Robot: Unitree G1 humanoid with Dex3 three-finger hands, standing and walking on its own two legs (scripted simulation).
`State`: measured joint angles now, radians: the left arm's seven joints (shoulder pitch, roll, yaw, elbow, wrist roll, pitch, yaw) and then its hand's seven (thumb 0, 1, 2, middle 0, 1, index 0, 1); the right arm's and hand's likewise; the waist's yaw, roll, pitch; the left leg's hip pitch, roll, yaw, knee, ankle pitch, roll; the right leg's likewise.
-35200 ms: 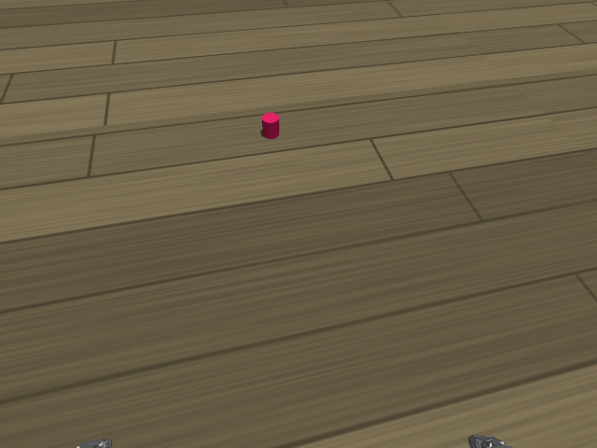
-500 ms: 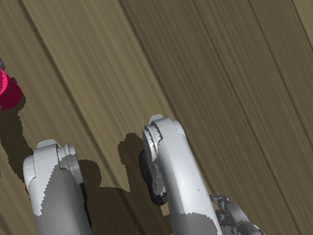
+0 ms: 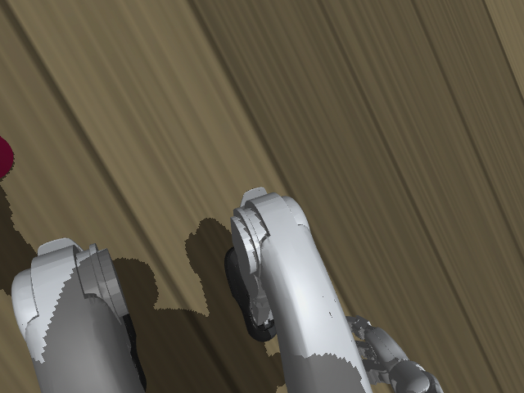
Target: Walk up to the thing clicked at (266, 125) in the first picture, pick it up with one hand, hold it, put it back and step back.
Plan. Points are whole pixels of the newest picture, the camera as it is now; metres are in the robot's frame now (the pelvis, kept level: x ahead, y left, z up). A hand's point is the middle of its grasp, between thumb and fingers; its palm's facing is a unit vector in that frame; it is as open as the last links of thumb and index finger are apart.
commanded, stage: rest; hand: left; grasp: from above
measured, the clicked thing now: out of the picture +0.46 +0.31 -0.26
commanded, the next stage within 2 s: open in 0.04 s
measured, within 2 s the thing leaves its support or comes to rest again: neither
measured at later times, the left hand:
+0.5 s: hand out of the picture +0.45 +0.30 -0.22, palm faces -0.45 -0.10 -0.89, open 11.9 cm
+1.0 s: hand out of the picture +0.46 +0.30 -0.23, palm faces -0.46 -0.11 -0.88, open 13.6 cm
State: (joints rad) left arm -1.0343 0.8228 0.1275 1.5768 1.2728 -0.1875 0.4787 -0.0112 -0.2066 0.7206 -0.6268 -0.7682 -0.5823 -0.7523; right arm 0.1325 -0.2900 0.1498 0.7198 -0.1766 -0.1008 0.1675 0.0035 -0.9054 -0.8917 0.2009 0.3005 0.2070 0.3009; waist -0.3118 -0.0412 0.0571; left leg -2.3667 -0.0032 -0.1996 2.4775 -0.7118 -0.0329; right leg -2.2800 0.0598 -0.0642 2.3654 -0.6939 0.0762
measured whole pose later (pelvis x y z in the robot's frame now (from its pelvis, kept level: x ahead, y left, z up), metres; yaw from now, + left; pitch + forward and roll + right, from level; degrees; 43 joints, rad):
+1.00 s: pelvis +0.00 +0.00 +0.00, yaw -2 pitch +32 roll -12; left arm -1.05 0.89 0.10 1.62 1.25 -0.17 0.51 0.00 -0.53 1.07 -0.12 -1.13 -0.12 -1.13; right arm 0.14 -0.31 0.21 0.71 -0.19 -0.16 0.20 0.00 -0.90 -0.89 0.20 0.30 0.21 0.30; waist -0.34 -0.06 0.09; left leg -2.36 0.00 -0.23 2.50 -0.71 -0.03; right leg -2.26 0.07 -0.10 2.35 -0.68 0.08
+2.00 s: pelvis -0.01 +0.00 +0.06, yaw +3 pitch +35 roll -9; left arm -1.00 0.78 0.00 1.24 1.11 -0.06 0.12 0.00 -0.53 1.00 -0.10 -1.01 -0.09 -1.01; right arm 0.15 -0.29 0.06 0.66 -0.08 0.01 0.14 0.00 -0.92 -0.90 0.20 0.30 0.21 0.30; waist -0.21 0.04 -0.08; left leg -2.22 0.00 -0.15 2.28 -0.68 -0.01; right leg -2.14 0.03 -0.04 2.18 -0.68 0.06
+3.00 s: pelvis -0.01 +0.01 +0.15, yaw +5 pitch +35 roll -7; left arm -0.49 0.55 0.04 0.66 0.68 0.05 0.02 0.00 0.62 0.84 -0.21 -0.35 -0.21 -0.35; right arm 0.17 -0.28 -0.01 0.60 0.00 0.06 0.07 0.01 -0.91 -0.90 0.20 0.30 0.21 0.30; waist -0.10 0.05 -0.19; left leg -1.96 0.01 -0.11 2.00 -0.65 0.00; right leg -1.88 0.01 -0.02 1.92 -0.65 0.06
